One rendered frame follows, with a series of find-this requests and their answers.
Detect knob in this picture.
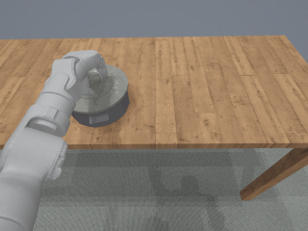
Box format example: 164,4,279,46
87,72,102,89

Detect robot left hand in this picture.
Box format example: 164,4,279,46
64,50,108,95

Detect table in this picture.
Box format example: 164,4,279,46
0,35,308,201

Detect pot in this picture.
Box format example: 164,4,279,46
71,91,130,128

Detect robot left upper arm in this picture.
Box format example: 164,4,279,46
0,126,68,231

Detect left robot forearm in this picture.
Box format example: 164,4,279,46
0,54,89,170

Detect lid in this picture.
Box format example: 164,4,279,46
73,64,129,115

